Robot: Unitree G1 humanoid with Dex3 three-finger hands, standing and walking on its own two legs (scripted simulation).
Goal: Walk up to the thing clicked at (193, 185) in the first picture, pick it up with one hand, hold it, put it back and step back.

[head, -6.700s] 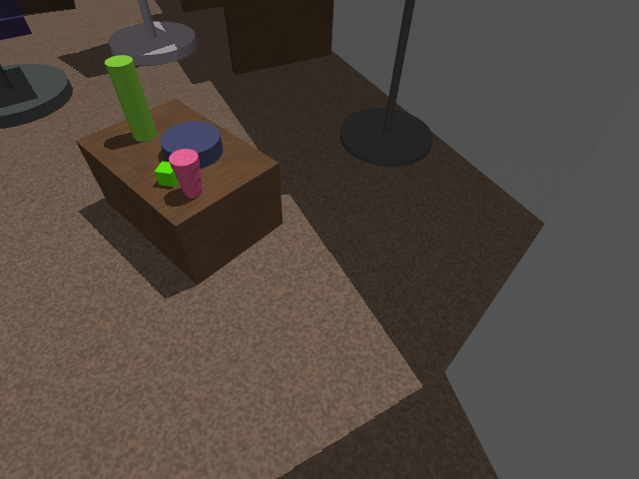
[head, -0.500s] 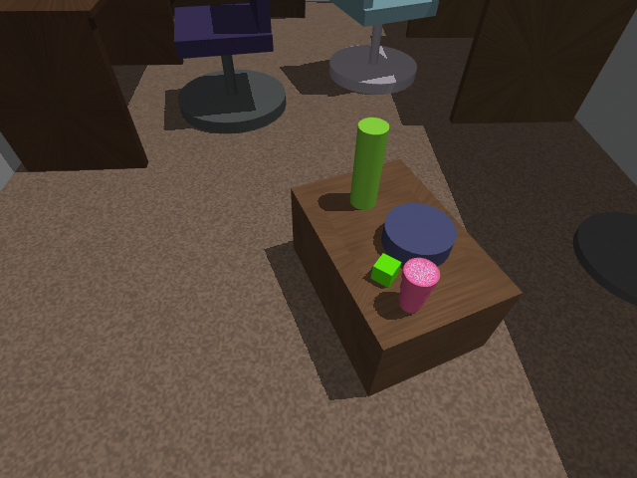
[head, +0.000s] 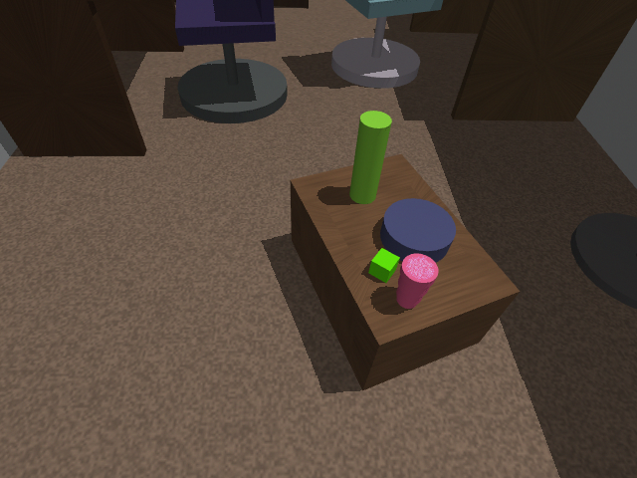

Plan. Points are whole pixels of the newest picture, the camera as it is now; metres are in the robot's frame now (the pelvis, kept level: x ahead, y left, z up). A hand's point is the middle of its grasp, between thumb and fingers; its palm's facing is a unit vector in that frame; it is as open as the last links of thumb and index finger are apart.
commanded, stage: walk up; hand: right
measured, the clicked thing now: (413, 284) +0.64 -0.27 -0.37
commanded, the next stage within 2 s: none
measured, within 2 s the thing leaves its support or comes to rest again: neither
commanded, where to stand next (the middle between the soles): +0.19 -0.19 m, yaw +18 degrees
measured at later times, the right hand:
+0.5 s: hand (614, 467) +0.17 -0.43 -0.14, palm faces -0.16 +0.82 -0.56, open 7.4 cm
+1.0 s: hand (589, 379) +0.31 -0.48 -0.18, palm faces -0.30 +0.86 -0.42, open 7.4 cm
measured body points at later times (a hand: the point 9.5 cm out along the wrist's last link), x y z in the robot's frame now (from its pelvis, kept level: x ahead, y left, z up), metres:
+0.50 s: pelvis +0.07 -0.13 -0.03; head +0.10 -0.09 +0.42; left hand +0.11 +0.18 -0.16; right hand +0.18 -0.47 -0.10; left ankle +0.12 -0.03 -0.74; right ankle +0.10 -0.25 -0.74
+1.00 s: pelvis +0.14 -0.23 -0.03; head +0.18 -0.24 +0.42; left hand +0.11 +0.10 -0.13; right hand +0.33 -0.52 -0.15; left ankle +0.12 -0.08 -0.70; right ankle +0.18 -0.36 -0.74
